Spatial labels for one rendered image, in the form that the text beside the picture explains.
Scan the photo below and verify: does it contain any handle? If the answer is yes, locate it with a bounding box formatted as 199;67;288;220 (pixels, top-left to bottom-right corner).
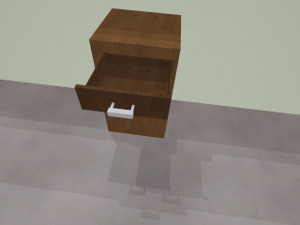
107;102;135;119

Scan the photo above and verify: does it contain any drawer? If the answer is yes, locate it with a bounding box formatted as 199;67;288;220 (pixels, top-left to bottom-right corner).
74;52;173;120

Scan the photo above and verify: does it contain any cabinet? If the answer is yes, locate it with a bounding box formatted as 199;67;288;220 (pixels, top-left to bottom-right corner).
89;8;181;139

